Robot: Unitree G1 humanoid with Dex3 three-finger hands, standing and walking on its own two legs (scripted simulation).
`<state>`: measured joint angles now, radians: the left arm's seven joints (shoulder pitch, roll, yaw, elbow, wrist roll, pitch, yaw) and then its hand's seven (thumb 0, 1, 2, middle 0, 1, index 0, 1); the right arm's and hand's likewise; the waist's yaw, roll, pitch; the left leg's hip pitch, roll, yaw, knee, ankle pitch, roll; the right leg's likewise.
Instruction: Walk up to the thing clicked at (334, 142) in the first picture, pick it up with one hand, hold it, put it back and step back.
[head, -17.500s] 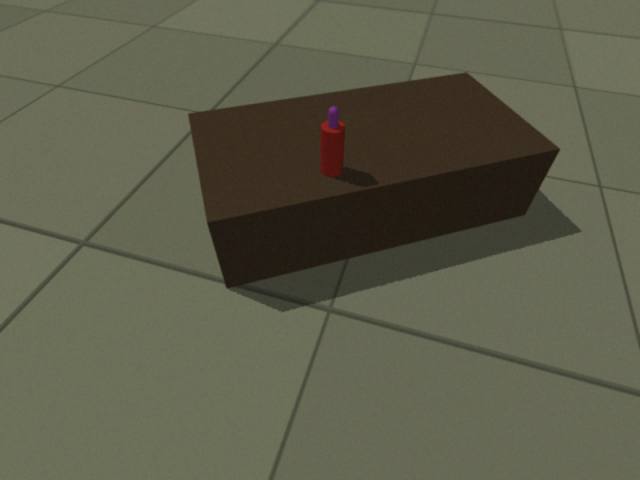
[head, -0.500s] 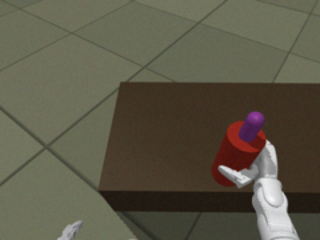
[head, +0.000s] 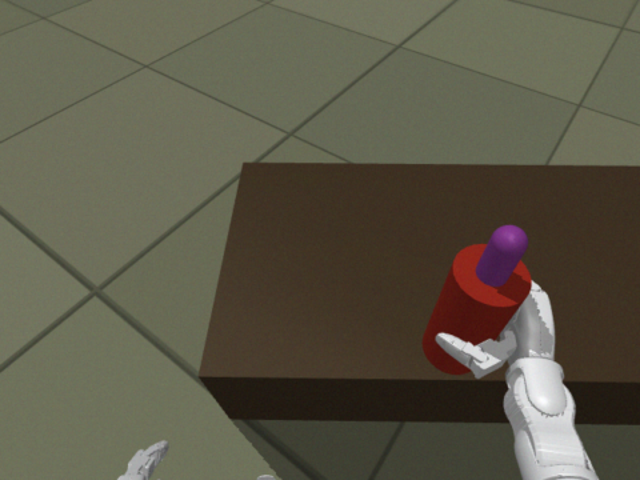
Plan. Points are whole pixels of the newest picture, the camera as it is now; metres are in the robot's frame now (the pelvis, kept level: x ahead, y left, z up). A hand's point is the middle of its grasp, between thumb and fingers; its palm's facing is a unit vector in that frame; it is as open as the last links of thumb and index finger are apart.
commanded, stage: hold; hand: right
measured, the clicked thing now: (476, 301) +0.32 -0.16 +0.06
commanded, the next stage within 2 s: crouch in 1.14 s
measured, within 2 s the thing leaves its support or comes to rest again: neither
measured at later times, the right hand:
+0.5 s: hand (468, 312) +0.32 -0.16 +0.03, palm faces +0.14 +0.99 -0.04, open 11.1 cm
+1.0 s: hand (470, 309) +0.32 -0.17 +0.03, palm faces +0.15 +0.99 -0.04, open 11.1 cm
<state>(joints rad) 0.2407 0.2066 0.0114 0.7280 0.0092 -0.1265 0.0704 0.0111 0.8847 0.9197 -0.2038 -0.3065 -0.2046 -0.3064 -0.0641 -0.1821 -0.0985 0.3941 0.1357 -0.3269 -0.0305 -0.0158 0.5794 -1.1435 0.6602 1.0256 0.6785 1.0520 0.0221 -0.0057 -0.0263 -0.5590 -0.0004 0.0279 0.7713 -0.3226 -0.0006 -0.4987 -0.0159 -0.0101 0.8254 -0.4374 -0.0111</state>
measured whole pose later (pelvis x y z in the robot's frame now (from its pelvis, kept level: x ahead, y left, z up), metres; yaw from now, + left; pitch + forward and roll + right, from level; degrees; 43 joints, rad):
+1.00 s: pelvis +0.00 +0.00 +0.00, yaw +0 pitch +7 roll +1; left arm 0.24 0.21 0.01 0.72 0.01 -0.13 0.07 0.01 0.88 0.92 -0.20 -0.30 -0.20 -0.30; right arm -0.07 -0.18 -0.11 0.39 0.14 -0.32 -0.03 -0.02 0.58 -1.14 0.66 1.03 0.68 1.05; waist 0.03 -0.01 -0.03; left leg -0.58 0.00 0.03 0.79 -0.34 0.00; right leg -0.51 -0.02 -0.01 0.84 -0.45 -0.01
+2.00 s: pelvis -0.03 +0.00 -0.13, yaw +1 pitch +29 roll +1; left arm 0.23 0.26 0.02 0.76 0.05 -0.12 0.00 0.01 0.89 0.92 -0.19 -0.29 -0.19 -0.30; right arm -0.58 -0.32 -0.32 0.92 0.12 -0.56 0.06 -0.02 0.57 -1.14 0.66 1.02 0.68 1.05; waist 0.11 0.00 -0.15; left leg -1.40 0.01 0.02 1.39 -0.49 0.00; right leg -1.33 -0.02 -0.01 1.46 -0.63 -0.02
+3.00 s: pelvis -0.06 +0.00 -0.25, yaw +0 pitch +37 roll +2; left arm 0.19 0.27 -0.02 0.70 0.08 -0.06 -0.01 0.00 0.89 0.90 -0.20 -0.29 -0.20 -0.29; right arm -0.82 -0.41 -0.40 1.03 0.06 -0.52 0.06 -0.02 0.57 -1.14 0.65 1.03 0.67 1.05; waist 0.17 -0.02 -0.14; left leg -1.89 0.03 0.03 1.81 -0.56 0.00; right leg -1.83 0.00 0.00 1.91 -0.72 -0.03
